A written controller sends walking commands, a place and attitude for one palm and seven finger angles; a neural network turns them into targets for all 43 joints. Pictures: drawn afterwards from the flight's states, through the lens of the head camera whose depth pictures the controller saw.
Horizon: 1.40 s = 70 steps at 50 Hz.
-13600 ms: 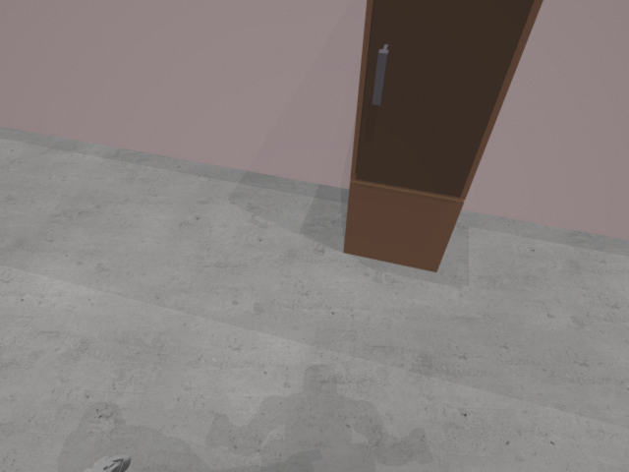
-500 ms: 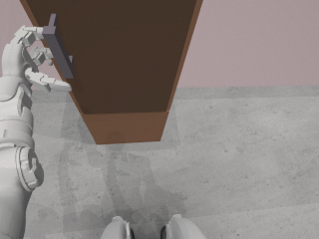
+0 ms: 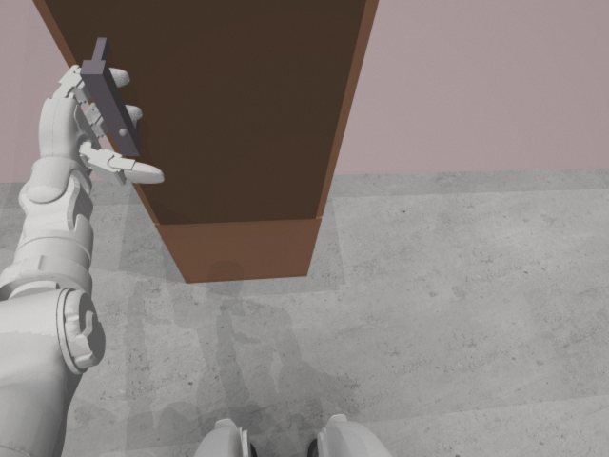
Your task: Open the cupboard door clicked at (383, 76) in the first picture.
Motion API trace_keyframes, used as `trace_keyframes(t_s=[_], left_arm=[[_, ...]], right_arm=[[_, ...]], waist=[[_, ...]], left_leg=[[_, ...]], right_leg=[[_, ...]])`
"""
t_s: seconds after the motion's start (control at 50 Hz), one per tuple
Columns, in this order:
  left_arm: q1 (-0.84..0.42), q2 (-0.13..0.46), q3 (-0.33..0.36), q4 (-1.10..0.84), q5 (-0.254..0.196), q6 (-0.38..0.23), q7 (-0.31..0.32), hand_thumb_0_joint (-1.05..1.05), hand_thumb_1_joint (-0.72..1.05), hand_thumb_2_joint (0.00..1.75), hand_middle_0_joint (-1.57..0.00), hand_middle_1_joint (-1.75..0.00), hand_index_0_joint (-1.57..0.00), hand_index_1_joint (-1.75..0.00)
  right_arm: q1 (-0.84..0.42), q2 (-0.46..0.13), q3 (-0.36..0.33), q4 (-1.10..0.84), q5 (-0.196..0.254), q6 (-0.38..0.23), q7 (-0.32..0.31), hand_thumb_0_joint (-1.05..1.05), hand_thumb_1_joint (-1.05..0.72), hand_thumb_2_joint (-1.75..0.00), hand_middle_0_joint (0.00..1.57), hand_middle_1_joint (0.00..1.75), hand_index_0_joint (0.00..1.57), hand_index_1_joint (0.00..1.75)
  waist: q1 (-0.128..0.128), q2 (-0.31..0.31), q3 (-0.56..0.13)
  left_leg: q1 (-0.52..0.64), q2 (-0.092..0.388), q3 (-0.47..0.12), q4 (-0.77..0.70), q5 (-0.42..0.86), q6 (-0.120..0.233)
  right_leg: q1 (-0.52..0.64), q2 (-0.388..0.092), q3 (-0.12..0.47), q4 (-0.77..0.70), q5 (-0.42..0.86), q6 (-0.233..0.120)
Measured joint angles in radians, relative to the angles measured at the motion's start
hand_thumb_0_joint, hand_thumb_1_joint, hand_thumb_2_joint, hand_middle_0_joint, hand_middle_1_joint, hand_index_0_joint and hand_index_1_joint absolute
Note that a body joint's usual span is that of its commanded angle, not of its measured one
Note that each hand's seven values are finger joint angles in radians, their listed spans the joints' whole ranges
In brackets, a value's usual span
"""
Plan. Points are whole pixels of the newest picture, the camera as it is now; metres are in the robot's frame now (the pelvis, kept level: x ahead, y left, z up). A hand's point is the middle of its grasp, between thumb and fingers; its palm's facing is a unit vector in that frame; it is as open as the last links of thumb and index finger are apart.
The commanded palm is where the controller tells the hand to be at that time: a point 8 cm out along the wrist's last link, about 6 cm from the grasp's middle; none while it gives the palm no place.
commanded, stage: slide the fingers in behind the handle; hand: left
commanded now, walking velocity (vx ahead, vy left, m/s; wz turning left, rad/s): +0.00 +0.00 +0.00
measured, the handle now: (117, 101) +0.56 +0.20 +0.09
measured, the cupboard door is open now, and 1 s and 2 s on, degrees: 0 0 19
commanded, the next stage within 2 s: close the thumb around the handle in 0.52 s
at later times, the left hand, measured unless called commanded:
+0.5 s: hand (135, 130) +0.51 +0.17 +0.09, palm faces +0.01 -1.00 -0.03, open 14.0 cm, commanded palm +0.49 +0.21 +0.09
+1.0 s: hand (134, 130) +0.51 +0.17 +0.09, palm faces +0.01 -1.00 -0.02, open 10.0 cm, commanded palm +0.49 +0.21 +0.09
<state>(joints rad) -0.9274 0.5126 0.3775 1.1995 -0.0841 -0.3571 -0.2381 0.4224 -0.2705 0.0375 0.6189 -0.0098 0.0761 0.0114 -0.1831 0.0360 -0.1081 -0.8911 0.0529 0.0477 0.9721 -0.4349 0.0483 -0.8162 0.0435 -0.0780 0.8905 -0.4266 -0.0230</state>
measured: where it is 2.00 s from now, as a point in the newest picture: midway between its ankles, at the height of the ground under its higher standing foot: outside the picture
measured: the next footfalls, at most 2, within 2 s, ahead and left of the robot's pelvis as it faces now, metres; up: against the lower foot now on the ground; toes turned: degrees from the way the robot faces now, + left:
none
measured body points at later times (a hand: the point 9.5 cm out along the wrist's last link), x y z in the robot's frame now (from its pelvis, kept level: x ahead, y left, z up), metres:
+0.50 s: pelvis -0.01 +0.00 +0.00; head +0.12 +0.01 +0.43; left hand +0.51 +0.23 +0.09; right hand -0.02 -0.27 -0.11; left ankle +0.01 +0.09 -0.68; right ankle -0.01 -0.11 -0.68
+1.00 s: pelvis +0.00 +0.00 +0.00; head +0.12 +0.01 +0.43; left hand +0.51 +0.23 +0.09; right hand +0.00 -0.27 -0.11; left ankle +0.01 +0.09 -0.68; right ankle -0.01 -0.11 -0.68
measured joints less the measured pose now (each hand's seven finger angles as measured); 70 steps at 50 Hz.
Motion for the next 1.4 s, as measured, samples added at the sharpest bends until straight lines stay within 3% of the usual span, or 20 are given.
trace_keyframes(t_s=[0.72,0.88,1.24,1.4], left_arm=[[-0.033,-0.03,-0.039,0.018,0.0,-0.025,0.053,-0.02,-0.47,0.32,-0.3,-1.21,-0.29,-1.21],[-0.015,-0.03,-0.03,0.003,-0.003,-0.019,0.04,-0.01,-0.2,0.43,-0.32,-1.24,-0.31,-1.24],[0.023,-0.043,-0.027,-0.017,-0.01,-0.022,0.024,0.0,0.71,0.82,-0.38,-1.33,-0.37,-1.33],[0.001,-0.046,-0.034,-0.001,-0.011,-0.028,0.036,0.0,0.71,0.81,-0.37,-1.35,-0.36,-1.35]], right_arm=[[0.004,-0.001,-0.007,0.032,-0.008,-0.023,0.008,0.01,-0.9,-0.9,0.2,0.3,0.2,0.3],[-0.005,-0.001,-0.008,0.02,-0.005,-0.02,0.005,0.01,-0.9,-0.9,0.2,0.3,0.2,0.3],[-0.014,0.003,-0.008,0.013,0.001,-0.009,0.004,0.01,-0.9,-0.9,0.2,0.3,0.2,0.3],[-0.019,0.001,-0.01,0.022,-0.001,-0.017,0.002,0.01,-0.9,-0.9,0.2,0.3,0.2,0.3]], waist=[[0.006,0.006,-0.001],[0.006,0.004,-0.002],[0.016,0.005,-0.005],[0.017,0.007,-0.002]], left_leg=[[-0.021,-0.007,-0.012,0.009,0.003,-0.007],[-0.009,-0.005,-0.01,0.0,0.003,-0.007],[0.018,-0.007,-0.004,-0.01,-0.001,-0.004],[0.003,-0.01,-0.006,0.001,0.0,-0.002]], right_leg=[[-0.02,-0.006,-0.011,0.018,-0.008,-0.007],[-0.009,-0.003,-0.007,0.008,-0.006,-0.007],[0.016,-0.004,0.0,-0.002,-0.008,-0.003],[0.002,-0.007,-0.002,0.01,-0.008,-0.001]])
